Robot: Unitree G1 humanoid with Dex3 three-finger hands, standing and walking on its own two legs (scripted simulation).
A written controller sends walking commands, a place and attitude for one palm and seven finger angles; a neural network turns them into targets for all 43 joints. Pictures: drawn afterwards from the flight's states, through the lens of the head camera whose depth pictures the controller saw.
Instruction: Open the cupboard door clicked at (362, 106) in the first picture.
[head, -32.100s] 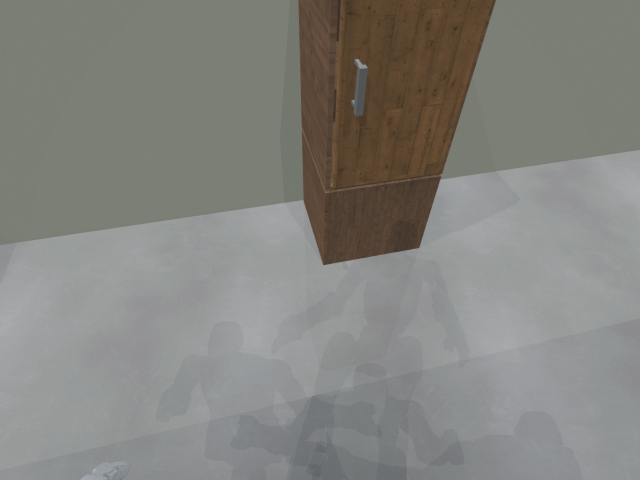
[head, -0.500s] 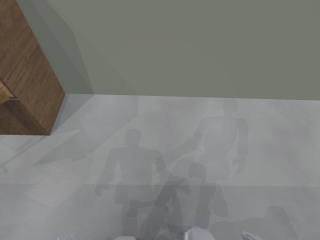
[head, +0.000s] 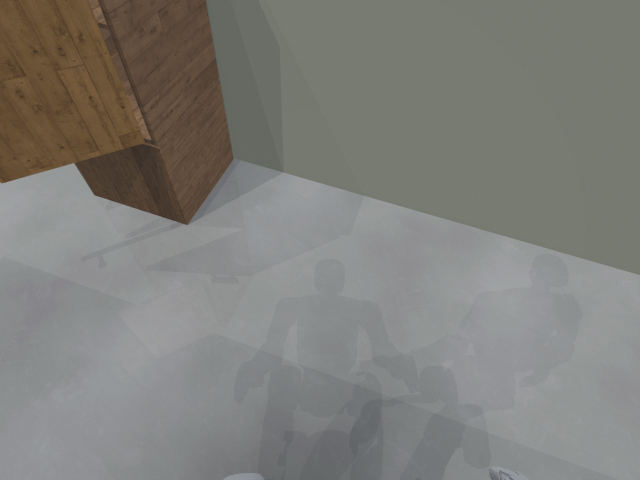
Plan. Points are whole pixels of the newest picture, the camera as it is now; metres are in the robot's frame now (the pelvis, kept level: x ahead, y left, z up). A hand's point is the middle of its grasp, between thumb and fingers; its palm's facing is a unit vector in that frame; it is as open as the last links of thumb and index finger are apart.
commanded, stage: turn to face it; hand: left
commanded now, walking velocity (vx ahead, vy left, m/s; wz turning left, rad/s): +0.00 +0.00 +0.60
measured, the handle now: out of the picture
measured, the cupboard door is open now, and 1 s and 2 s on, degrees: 48 48 48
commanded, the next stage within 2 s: take the last steps up to it in 0.80 s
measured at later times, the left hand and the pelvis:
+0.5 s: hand out of the picture +0.06 +0.18 -0.13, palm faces +0.26 -0.92 -0.29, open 7.3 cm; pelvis +0.00 -0.04 +0.01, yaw +16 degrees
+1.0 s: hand out of the picture -0.06 +0.17 -0.16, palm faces +0.51 -0.82 -0.25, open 7.3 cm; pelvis +0.00 -0.04 +0.01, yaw +28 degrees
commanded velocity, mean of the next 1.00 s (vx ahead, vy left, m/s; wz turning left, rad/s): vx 0.04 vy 0.02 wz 0.42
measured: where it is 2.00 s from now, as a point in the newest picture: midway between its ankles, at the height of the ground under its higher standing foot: (257, 475)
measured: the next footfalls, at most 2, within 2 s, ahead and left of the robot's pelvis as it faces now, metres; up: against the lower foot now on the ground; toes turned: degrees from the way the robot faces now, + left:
right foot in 0.40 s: +0.06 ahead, -0.14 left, +0.00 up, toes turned +10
left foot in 0.76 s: -0.01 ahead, +0.09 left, +0.00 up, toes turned +29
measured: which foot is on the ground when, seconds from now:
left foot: down 0.00-0.40, up 0.42-0.74, down 0.76-1.00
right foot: down 0.00-0.00, up 0.02-0.38, down 0.40-0.76, up 0.78-1.00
